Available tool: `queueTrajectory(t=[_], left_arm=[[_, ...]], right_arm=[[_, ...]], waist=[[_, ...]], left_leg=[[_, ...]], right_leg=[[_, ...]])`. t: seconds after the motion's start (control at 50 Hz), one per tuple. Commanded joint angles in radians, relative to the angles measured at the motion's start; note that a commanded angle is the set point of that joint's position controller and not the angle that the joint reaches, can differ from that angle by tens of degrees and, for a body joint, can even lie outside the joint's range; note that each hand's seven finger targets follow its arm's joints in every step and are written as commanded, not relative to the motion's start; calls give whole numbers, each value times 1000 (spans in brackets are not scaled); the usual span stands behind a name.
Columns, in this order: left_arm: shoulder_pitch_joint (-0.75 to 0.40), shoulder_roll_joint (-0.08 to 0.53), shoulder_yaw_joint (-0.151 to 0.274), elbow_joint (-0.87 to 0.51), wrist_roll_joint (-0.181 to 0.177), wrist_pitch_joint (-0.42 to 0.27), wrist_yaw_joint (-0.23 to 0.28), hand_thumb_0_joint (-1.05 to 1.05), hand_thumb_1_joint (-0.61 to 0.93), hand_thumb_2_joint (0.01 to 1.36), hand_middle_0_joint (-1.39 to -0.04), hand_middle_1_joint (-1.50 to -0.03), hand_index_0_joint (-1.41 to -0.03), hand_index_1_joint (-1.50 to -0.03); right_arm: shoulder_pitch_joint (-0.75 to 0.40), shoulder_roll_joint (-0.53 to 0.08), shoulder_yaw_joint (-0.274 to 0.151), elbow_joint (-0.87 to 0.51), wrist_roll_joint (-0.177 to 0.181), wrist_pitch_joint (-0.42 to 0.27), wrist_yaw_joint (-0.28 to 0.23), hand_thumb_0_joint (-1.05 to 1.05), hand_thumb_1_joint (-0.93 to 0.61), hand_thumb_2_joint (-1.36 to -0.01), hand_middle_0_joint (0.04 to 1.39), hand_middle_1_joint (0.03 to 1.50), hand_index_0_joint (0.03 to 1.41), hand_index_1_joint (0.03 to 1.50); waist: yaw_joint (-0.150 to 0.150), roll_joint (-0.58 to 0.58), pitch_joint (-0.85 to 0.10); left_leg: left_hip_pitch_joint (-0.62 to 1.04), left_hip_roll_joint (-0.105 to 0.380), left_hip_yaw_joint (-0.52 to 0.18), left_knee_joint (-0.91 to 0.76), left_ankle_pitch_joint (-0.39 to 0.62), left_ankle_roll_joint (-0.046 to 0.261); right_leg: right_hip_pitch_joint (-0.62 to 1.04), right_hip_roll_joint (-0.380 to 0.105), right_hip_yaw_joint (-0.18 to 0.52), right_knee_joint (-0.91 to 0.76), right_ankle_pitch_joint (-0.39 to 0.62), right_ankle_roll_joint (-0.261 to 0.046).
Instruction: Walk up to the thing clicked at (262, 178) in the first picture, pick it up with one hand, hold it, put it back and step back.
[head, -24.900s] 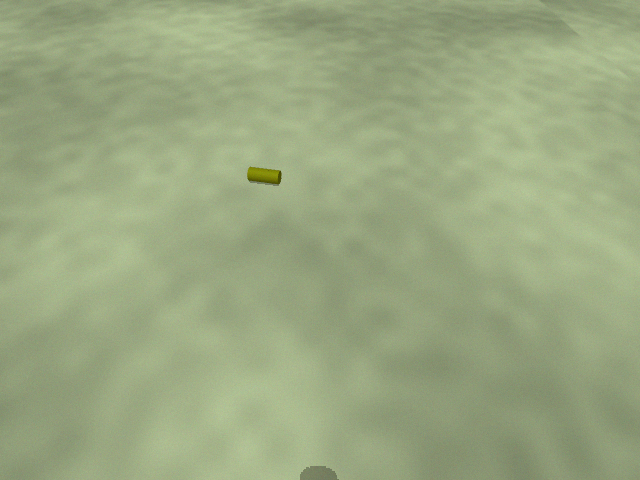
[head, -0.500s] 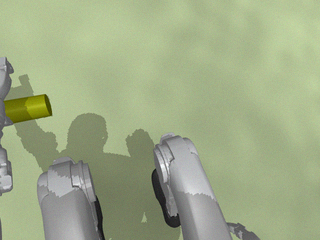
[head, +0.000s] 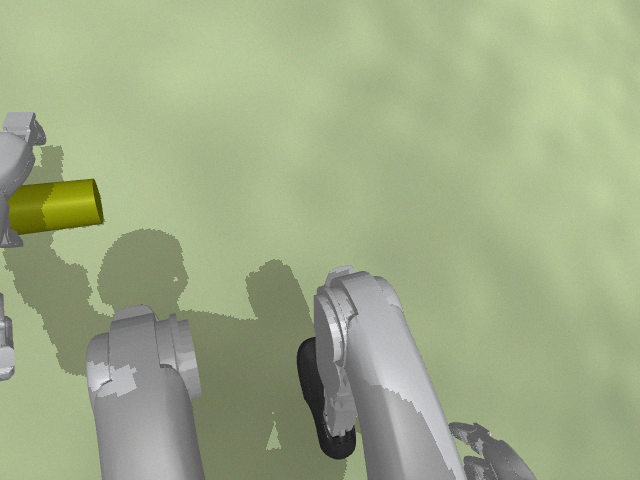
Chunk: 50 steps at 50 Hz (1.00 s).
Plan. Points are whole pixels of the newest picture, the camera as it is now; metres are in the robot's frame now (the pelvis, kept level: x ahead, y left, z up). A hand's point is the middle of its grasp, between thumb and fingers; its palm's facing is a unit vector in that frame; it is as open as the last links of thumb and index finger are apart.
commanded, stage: rest palm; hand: left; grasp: from above
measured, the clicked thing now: (36, 208) +0.48 +0.30 -0.29
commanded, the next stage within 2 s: close in 0.80 s
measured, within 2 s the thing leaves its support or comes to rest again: neither
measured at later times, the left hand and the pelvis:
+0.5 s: hand (20, 202) +0.47 +0.31 -0.25, palm faces -0.45 -0.11 -0.89, open 14.3 cm; pelvis +0.00 +0.00 -0.02, yaw -2 degrees
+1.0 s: hand (24, 215) +0.46 +0.31 -0.26, palm faces -0.45 -0.12 -0.89, open 13.9 cm; pelvis +0.00 +0.00 -0.02, yaw -4 degrees
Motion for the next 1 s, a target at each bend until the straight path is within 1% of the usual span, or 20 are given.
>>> queueTrajectory(t=[0.0,0.1,0.14,0.18,0.2,0.22,0.28,0.3,0.32,0.34,0.38,0.44,0.48,0.52,0.54,0.56,0.68,0.74,0.88,0.98], left_arm=[[-350,286,72,-132,-8,14,96,0,-560,1023,-64,-988,-53,-1000],[-331,237,25,-3,-4,27,114,0,-565,1034,-63,-987,-49,-1001],[-343,301,55,-27,-16,28,121,0,-569,1044,-65,-988,-49,-1004],[-329,289,45,2,-25,27,127,0,-566,1035,-63,-987,-49,-1000],[-342,336,78,-23,-25,22,134,0,-562,1028,-62,-995,-51,-1007],[-340,324,61,-17,-18,20,130,0,-572,1037,-62,-993,-48,-1007],[-310,363,96,-11,-19,17,134,0,-587,1054,-63,-975,-40,-998],[-303,323,71,-20,-18,18,130,0,-586,1052,-63,-974,-41,-997],[-295,375,106,-7,-18,15,137,0,-570,1039,-64,-985,-47,-1002],[-283,361,99,-14,-14,16,136,0,-576,1053,-65,-975,-43,-997],[-237,402,141,-9,-18,15,146,0,-572,1058,-69,-971,-45,-994],[-224,411,145,-20,-12,15,154,0,-574,1053,-65,-974,-42,-996],[-231,352,103,-39,-27,15,154,0,-584,1055,-65,-959,-39,-985],[-234,404,126,-27,-18,16,161,0,-570,1040,-63,-959,-41,-980],[-232,369,104,-25,-20,18,157,0,-576,1046,-64,-951,-40,-975],[-238,400,130,-6,-22,17,161,0,-573,1061,-70,-958,-43,-984],[-234,389,117,1,-28,3,166,0,-564,1041,-67,-977,-46,-996],[-223,387,107,15,-32,-5,166,0,-563,1055,-71,-986,-49,-1008],[-242,388,91,27,-19,-12,196,0,-553,1081,-77,-997,-52,-1021],[-247,373,70,62,-2,-10,223,0,-349,1043,-179,-1036,-179,-1036]], right_arm=[[223,-273,-79,21,-7,-15,-2,0,-895,-899,200,300,200,300],[219,-277,-61,28,-22,-51,2,0,-894,-898,200,300,200,300],[211,-287,-57,18,-23,-68,0,0,-895,-899,200,300,200,300],[223,-289,-47,27,-31,-76,0,0,-894,-898,200,300,199,300],[212,-298,-46,17,-33,-81,-1,0,-894,-898,200,300,200,300],[221,-299,-38,11,-36,-88,2,0,-896,-899,199,300,199,300],[228,-312,-37,18,-42,-97,4,0,-896,-900,200,300,200,300],[230,-311,-29,10,-43,-102,8,0,-897,-900,199,300,200,300],[239,-313,-28,29,-49,-102,13,0,-896,-900,200,300,200,300],[237,-322,-28,15,-54,-105,16,0,-895,-900,200,300,200,300],[241,-321,-24,22,-55,-100,18,0,-894,-900,200,300,200,300],[236,-318,-19,17,-65,-95,26,0,-895,-901,200,300,200,300],[211,-315,-16,5,-65,-100,30,0,-895,-900,200,300,200,300],[231,-329,-20,20,-73,-104,35,0,-892,-900,200,300,200,300],[228,-331,-17,4,-71,-108,39,0,-892,-900,200,300,200,300],[232,-337,-18,22,-71,-107,41,0,-894,-901,200,300,200,300],[224,-340,-10,21,-78,-118,48,0,-897,-902,200,300,200,300],[208,-336,-11,23,-78,-121,49,0,-897,-903,200,300,200,300],[186,-341,3,21,-79,-126,53,0,-895,-903,200,300,200,300],[165,-338,17,18,-84,-140,64,0,-888,-898,200,300,200,300]], waist=[[-28,443,-635],[-77,402,-547],[-55,412,-565],[-64,405,-560],[-68,405,-566],[-73,416,-556],[-72,421,-584],[-81,436,-582],[-83,443,-582],[-79,448,-576],[-62,469,-592],[-62,474,-582],[-60,489,-581],[-82,487,-570],[-87,470,-561],[-94,454,-530],[-105,431,-501],[-91,440,-503],[-97,444,-495],[-108,460,-461]], left_leg=[[580,16,80,-267,224,10],[505,16,86,-241,105,22],[503,18,81,-243,87,22],[492,20,82,-238,82,22],[482,23,76,-230,66,22],[483,20,80,-224,83,22],[516,27,70,-201,143,14],[542,28,67,-201,191,9],[540,31,66,-191,197,8],[545,29,64,-193,214,4],[559,32,59,-195,256,-1],[530,33,69,-184,250,2],[548,34,65,-188,267,-3],[549,39,62,-168,265,1],[548,37,63,-167,275,0],[516,39,59,-154,248,2],[484,37,63,-148,208,10],[491,42,54,-164,171,6],[508,45,36,-170,180,2],[518,50,25,-171,173,-4]], right_leg=[[240,13,-121,-151,250,-87],[201,22,-121,-172,159,-82],[210,22,-122,-171,141,-83],[230,24,-128,-171,140,-78],[230,28,-130,-165,126,-82],[233,26,-131,-161,141,-81],[250,31,-140,-144,188,-84],[259,29,-144,-133,225,-81],[270,32,-147,-130,230,-82],[264,32,-150,-126,240,-86],[292,33,-158,-120,268,-86],[321,38,-151,-125,275,-88],[309,40,-157,-119,287,-88],[309,42,-159,-116,295,-84],[312,41,-159,-117,301,-82],[295,40,-163,-117,281,-85],[322,44,-159,-136,257,-79],[309,47,-165,-138,218,-81],[284,50,-183,-116,232,-79],[255,50,-189,-98,233,-76]])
